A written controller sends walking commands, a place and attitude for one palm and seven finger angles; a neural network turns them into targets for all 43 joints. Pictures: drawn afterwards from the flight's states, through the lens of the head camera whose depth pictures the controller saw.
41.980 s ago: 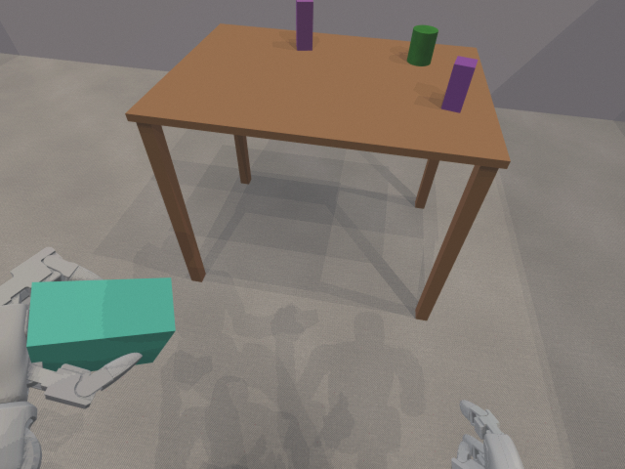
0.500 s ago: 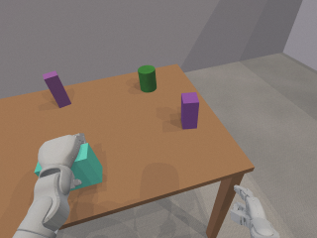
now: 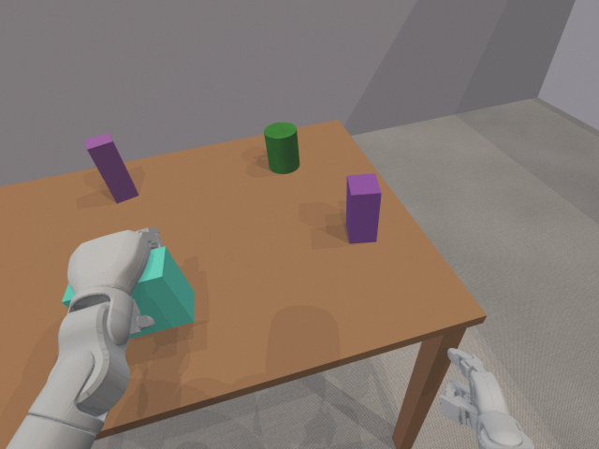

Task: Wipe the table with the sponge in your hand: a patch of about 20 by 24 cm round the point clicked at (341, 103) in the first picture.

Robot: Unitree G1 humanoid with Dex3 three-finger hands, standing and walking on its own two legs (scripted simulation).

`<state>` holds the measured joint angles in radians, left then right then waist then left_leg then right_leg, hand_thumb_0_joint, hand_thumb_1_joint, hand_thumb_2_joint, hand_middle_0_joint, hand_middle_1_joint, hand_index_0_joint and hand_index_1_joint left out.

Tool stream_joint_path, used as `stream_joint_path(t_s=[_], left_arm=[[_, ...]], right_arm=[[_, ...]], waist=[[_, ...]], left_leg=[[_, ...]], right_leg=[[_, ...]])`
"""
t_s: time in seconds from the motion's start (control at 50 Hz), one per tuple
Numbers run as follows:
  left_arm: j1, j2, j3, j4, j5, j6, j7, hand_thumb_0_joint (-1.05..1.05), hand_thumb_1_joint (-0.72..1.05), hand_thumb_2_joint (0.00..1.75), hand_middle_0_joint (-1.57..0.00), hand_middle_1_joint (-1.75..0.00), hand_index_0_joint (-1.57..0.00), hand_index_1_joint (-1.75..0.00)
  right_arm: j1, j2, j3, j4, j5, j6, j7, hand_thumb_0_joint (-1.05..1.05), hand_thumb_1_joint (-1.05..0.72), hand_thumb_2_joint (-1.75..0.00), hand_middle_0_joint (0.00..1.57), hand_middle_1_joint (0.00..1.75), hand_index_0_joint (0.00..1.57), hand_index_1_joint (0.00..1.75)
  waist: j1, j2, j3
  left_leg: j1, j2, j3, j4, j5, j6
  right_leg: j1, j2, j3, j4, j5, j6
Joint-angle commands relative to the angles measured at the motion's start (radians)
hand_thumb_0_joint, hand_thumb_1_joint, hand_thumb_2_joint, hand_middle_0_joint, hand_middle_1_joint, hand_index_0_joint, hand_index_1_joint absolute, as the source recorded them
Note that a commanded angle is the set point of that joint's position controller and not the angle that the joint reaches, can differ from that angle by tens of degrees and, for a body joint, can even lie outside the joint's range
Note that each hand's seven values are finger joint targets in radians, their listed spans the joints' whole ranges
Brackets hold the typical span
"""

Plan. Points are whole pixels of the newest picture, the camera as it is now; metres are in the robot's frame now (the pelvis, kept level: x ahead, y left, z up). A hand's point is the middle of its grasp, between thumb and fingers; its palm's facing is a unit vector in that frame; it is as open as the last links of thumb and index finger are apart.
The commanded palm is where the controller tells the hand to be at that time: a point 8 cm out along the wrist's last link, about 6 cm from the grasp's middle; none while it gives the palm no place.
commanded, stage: lift the sponge slowly off the table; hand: left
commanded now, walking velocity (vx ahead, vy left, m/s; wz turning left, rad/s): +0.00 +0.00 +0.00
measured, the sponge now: (141, 303) +0.26 +0.27 +0.07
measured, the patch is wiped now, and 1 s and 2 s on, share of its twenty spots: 1.00 1.00 1.00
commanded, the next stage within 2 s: bring the sponge back beside the body in 0.46 s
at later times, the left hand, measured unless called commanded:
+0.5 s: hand (128, 275) +0.26 +0.27 +0.14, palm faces +0.10 -0.09 -0.99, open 9.7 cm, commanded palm +0.23 +0.26 +0.21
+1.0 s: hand (116, 297) +0.23 +0.28 +0.12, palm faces +0.06 -0.10 -0.99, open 9.7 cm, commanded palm +0.20 +0.27 +0.20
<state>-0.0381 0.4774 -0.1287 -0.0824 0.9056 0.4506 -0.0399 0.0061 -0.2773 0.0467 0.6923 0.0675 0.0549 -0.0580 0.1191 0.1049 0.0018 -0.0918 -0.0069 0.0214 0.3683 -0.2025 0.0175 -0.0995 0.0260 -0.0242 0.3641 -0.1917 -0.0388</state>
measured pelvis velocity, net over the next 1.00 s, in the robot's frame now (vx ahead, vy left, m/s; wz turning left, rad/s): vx -0.01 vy -0.01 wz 0.00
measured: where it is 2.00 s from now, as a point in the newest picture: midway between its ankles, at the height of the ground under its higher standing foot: outside the picture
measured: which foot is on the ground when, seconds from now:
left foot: down 0.00-1.00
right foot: down 0.00-1.00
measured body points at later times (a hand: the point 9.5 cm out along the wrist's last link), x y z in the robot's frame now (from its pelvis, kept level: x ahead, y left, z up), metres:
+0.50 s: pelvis -0.01 +0.00 +0.00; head -0.03 -0.05 +0.45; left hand +0.25 +0.27 +0.19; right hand +0.25 -0.20 -0.08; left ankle +0.00 +0.11 -0.75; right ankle +0.01 -0.10 -0.75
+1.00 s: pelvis -0.01 -0.01 +0.00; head -0.03 -0.05 +0.44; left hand +0.23 +0.28 +0.18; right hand +0.25 -0.21 -0.08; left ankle +0.00 +0.11 -0.75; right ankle +0.01 -0.10 -0.75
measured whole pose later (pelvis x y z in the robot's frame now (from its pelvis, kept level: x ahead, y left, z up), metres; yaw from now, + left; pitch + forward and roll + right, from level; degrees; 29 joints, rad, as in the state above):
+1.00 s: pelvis -0.01 -0.01 +0.00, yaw +0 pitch -5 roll +0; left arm 0.05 0.53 -0.08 -0.21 0.87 0.45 -0.09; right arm 0.01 -0.29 0.06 0.66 0.06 0.05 -0.05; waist 0.13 0.11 0.00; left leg -0.11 0.00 0.02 0.41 -0.22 0.01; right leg -0.12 0.04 -0.02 0.40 -0.20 -0.05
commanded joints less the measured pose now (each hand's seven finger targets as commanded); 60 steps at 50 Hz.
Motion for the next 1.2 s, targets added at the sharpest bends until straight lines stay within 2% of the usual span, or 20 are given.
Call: stream_joint_path(t_s=[0.0, 0.02, 0.1, 0.16, 0.2, 0.26, 0.4, 0.42, 0.5, 0.52, 0.54, 0.6, 0.62, 0.7, 0.76, 0.8, 0.82, 1.0, 1.02, 1.18], left_arm=[[-0.284, 0.256, 0.187, -0.262, 0.041, 0.009, 0.044, 0.0, 0.1, 1.3, -1.2, -1.6, -1.2, -1.6], [-0.296, 0.217, 0.149, -0.268, 0.038, 0.015, 0.039, 0.0, 0.1, 1.3, -1.2, -1.6, -1.2, -1.6], [-0.288, 0.268, 0.194, -0.292, 0.039, 0.034, 0.039, 0.0, 0.1, 1.3, -1.2, -1.6, -1.2, -1.6], [-0.275, 0.226, 0.155, -0.289, 0.029, 0.045, 0.027, 0.0, 0.1, 1.3, -1.2, -1.6, -1.2, -1.6], [-0.281, 0.28, 0.203, -0.337, 0.028, 0.046, 0.029, 0.0, 0.1, 1.3, -1.2, -1.6, -1.2, -1.6], [-0.27, 0.238, 0.162, -0.324, 0.017, 0.05, 0.015, 0.0, 0.1, 1.3, -1.2, -1.6, -1.2, -1.6], [-0.395, 0.264, 0.158, -0.261, 0.024, 0.056, 0.006, 0.0, 0.1, 1.3, -1.2, -1.6, -1.2, -1.6], [-0.423, 0.22, 0.114, -0.249, 0.026, 0.056, -0.001, 0.0, 0.1, 1.3, -1.2, -1.6, -1.2, -1.6], [-0.41, 0.281, 0.165, -0.254, 0.04, 0.049, -0.002, 0.0, 0.1, 1.3, -1.2, -1.6, -1.2, -1.6], [-0.415, 0.244, 0.135, -0.227, 0.036, 0.052, -0.007, 0.0, 0.1, 1.3, -1.2, -1.6, -1.2, -1.6], [-0.42, 0.282, 0.168, -0.206, 0.044, 0.049, -0.003, 0.0, 0.1, 1.3, -1.2, -1.6, -1.2, -1.6], [-0.367, 0.316, 0.212, -0.231, 0.035, 0.044, -0.002, 0.0, 0.1, 1.3, -1.2, -1.6, -1.2, -1.6], [-0.336, 0.264, 0.175, -0.234, 0.025, 0.046, -0.008, 0.0, 0.1, 1.3, -1.2, -1.6, -1.2, -1.6], [-0.284, 0.313, 0.227, -0.277, 0.021, 0.043, -0.004, 0.0, 0.1, 1.3, -1.2, -1.6, -1.2, -1.6], [-0.265, 0.28, 0.199, -0.261, 0.01, 0.041, -0.009, 0.0, 0.1, 1.3, -1.2, -1.6, -1.2, -1.6], [-0.277, 0.336, 0.245, -0.319, 0.015, 0.027, -0.004, 0.0, 0.1, 1.3, -1.2, -1.6, -1.2, -1.6], [-0.273, 0.292, 0.209, -0.32, 0.01, 0.023, -0.006, 0.0, 0.1, 1.3, -1.2, -1.6, -1.2, -1.6], [-0.186, 0.324, 0.26, -0.385, 0.0, -0.025, 0.014, 0.0, 0.1, 1.3, -1.2, -1.6, -1.2, -1.6], [-0.183, 0.281, 0.223, -0.371, -0.001, -0.023, 0.013, 0.0, 0.1, 1.3, -1.2, -1.6, -1.2, -1.6], [-0.093, 0.291, 0.245, -0.403, -0.003, -0.01, 0.023, 0.0, 0.1, 1.3, -1.2, -1.6, -1.2, -1.6]], right_arm=[[-0.284, -0.089, -0.025, -0.207, -0.008, -0.057, 0.007, 0.0, -0.9, -0.9, 0.2, 0.3, 0.2, 0.3], [-0.281, -0.083, -0.021, -0.215, -0.008, -0.056, 0.008, 0.0, -0.9, -0.9, 0.2, 0.3, 0.2, 0.3], [-0.298, -0.088, -0.023, -0.212, -0.005, -0.05, 0.014, 0.0, -0.9, -0.9, 0.2, 0.3, 0.2, 0.3], [-0.289, -0.087, -0.022, -0.213, -0.006, -0.045, 0.017, 0.0, -0.9, -0.9, 0.2, 0.3, 0.2, 0.3], [-0.304, -0.087, -0.021, -0.22, -0.003, -0.048, 0.019, 0.0, -0.9, -0.9, 0.2, 0.3, 0.2, 0.3], [-0.291, -0.085, -0.019, -0.218, -0.005, -0.043, 0.018, 0.0, -0.9, -0.9, 0.2, 0.3, 0.2, 0.3], [-0.306, -0.083, -0.011, -0.211, 0.008, -0.051, -0.005, 0.0, -0.9, -0.9, 0.2, 0.3, 0.2, 0.3], [-0.298, -0.078, -0.006, -0.218, 0.007, -0.054, -0.008, 0.0, -0.9, -0.9, 0.2, 0.3, 0.2, 0.3], [-0.305, -0.084, -0.011, -0.212, 0.003, -0.054, -0.002, 0.0, -0.9, -0.9, 0.2, 0.3, 0.2, 0.3], [-0.297, -0.079, -0.005, -0.218, 0.001, -0.056, -0.002, 0.0, -0.9, -0.9, 0.2, 0.3, 0.2, 0.3], [-0.29, -0.082, -0.009, -0.201, 0.002, -0.054, -0.002, 0.0, -0.9, -0.9, 0.2, 0.3, 0.2, 0.3], [-0.297, -0.088, -0.013, -0.21, -0.001, -0.05, 0.005, 0.0, -0.9, -0.9, 0.2, 0.3, 0.2, 0.3], [-0.295, -0.081, -0.009, -0.226, -0.003, -0.051, 0.007, 0.0, -0.9, -0.9, 0.2, 0.3, 0.2, 0.3], [-0.295, -0.088, -0.015, -0.222, -0.006, -0.047, 0.014, 0.0, -0.9, -0.9, 0.2, 0.3, 0.2, 0.3], [-0.281, -0.088, -0.013, -0.221, -0.008, -0.045, 0.012, 0.0, -0.9, -0.9, 0.2, 0.3, 0.2, 0.3], [-0.287, -0.092, -0.016, -0.226, -0.006, -0.053, 0.009, 0.0, -0.9, -0.9, 0.2, 0.3, 0.2, 0.3], [-0.279, -0.082, -0.013, -0.236, -0.008, -0.058, 0.008, 0.0, -0.9, -0.9, 0.2, 0.3, 0.2, 0.3], [-0.283, -0.085, -0.021, -0.227, -0.012, -0.073, 0.004, 0.0, -0.9, -0.9, 0.2, 0.3, 0.2, 0.3], [-0.267, -0.078, -0.017, -0.234, -0.016, -0.076, 0.003, 0.0, -0.9, -0.9, 0.2, 0.3, 0.2, 0.3], [-0.272, -0.084, -0.024, -0.223, -0.015, -0.065, 0.011, 0.0, -0.9, -0.9, 0.2, 0.3, 0.2, 0.3]], waist=[[0.023, -0.03, -0.239], [0.022, -0.03, -0.239], [0.026, -0.015, -0.231], [0.025, -0.031, -0.225], [0.026, -0.023, -0.238], [0.024, -0.041, -0.218], [0.001, -0.055, -0.184], [0.003, -0.06, -0.198], [0.013, -0.025, -0.235], [0.015, -0.05, -0.233], [0.01, -0.068, -0.229], [0.022, -0.051, -0.231], [0.03, -0.054, -0.24], [0.026, -0.042, -0.229], [0.02, -0.053, -0.201], [0.016, -0.045, -0.221], [0.02, -0.029, -0.226], [0.023, -0.005, -0.196], [0.026, -0.021, -0.199], [0.033, -0.016, -0.195]], left_leg=[[0.038, -0.014, -0.087, -0.037, 0.235, 0.029], [0.032, -0.014, -0.077, -0.033, 0.237, 0.032], [0.032, -0.012, -0.09, -0.038, 0.231, 0.028], [0.031, -0.013, -0.083, -0.029, 0.247, 0.031], [0.03, -0.012, -0.093, -0.032, 0.234, 0.029], [0.027, -0.01, -0.088, -0.031, 0.233, 0.031], [0.016, -0.012, -0.088, -0.049, 0.114, 0.028], [0.009, -0.015, -0.076, -0.044, 0.117, 0.032], [0.018, -0.017, -0.087, -0.044, 0.136, 0.029], [0.002, -0.017, -0.077, -0.039, 0.136, 0.03], [0.005, -0.017, -0.084, -0.038, 0.142, 0.029], [0.003, -0.018, -0.085, -0.032, 0.145, 0.028], [-0.007, -0.02, -0.075, -0.026, 0.157, 0.032], [0.001, -0.02, -0.083, -0.013, 0.169, 0.03], [-0.006, -0.017, -0.076, -0.001, 0.168, 0.033], [0.008, -0.02, -0.085, 0.005, 0.172, 0.033], [0.003, -0.021, -0.075, 0.01, 0.175, 0.035], [0.023, -0.013, -0.097, -0.003, 0.168, 0.03], [0.013, -0.013, -0.085, 0.001, 0.175, 0.032], [0.015, -0.011, -0.094, -0.009, 0.2, 0.028]], right_leg=[[0.077, -0.003, 0.113, -0.043, 0.158, -0.051], [0.079, -0.007, 0.09, -0.037, 0.163, -0.049], [0.071, -0.001, 0.121, -0.04, 0.149, -0.055], [0.065, -0.006, 0.097, -0.039, 0.17, -0.05], [0.075, -0.001, 0.128, -0.034, 0.157, -0.055], [0.057, -0.005, 0.098, -0.038, 0.152, -0.049], [0.006, -0.004, 0.133, -0.071, 0.009, -0.05], [0.018, -0.01, 0.105, -0.062, 0.018, -0.046], [0.043, -0.007, 0.133, -0.056, 0.039, -0.051], [0.053, -0.014, 0.112, -0.052, 0.042, -0.048], [0.038, -0.012, 0.123, -0.057, 0.042, -0.046], [0.048, -0.011, 0.144, -0.053, 0.045, -0.05], [0.067, -0.017, 0.119, -0.042, 0.067, -0.046], [0.05, -0.014, 0.155, -0.044, 0.083, -0.046], [0.029, -0.021, 0.132, -0.046, 0.09, -0.041], [0.033, -0.015, 0.165, -0.045, 0.089, -0.045], [0.042, -0.023, 0.138, -0.038, 0.094, -0.043], [0.024, -0.013, 0.159, -0.05, 0.072, -0.049], [0.032, -0.019, 0.126, -0.042, 0.079, -0.047], [0.038, -0.017, 0.131, -0.04, 0.112, -0.044]])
